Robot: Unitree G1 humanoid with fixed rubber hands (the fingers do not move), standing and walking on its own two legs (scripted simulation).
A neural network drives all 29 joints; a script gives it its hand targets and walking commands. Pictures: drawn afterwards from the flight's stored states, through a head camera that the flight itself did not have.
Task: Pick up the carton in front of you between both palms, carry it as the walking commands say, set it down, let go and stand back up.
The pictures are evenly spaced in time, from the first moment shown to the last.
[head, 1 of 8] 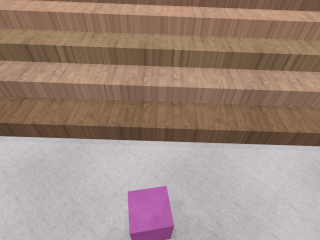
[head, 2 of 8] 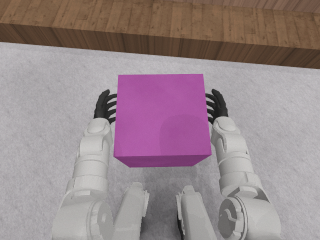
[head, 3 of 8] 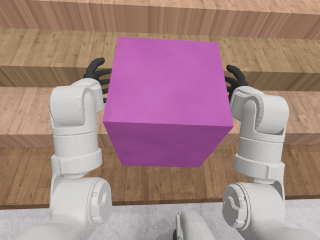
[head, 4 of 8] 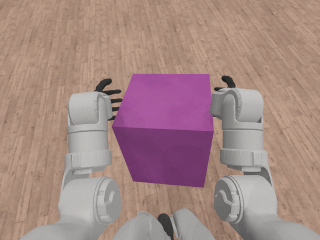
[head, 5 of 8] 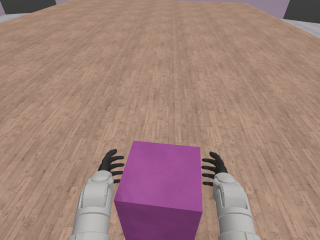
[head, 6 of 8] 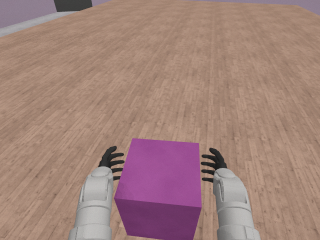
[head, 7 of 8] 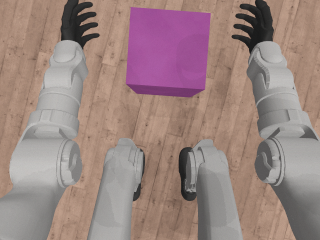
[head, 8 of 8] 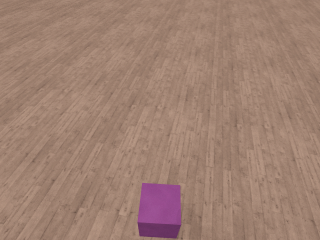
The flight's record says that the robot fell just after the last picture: no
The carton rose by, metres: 2.19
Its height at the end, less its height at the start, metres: +1.46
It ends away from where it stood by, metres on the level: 4.14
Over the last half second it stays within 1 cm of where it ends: yes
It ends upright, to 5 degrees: yes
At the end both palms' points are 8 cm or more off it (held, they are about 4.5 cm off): yes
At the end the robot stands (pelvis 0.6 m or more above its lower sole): yes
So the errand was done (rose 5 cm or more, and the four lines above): yes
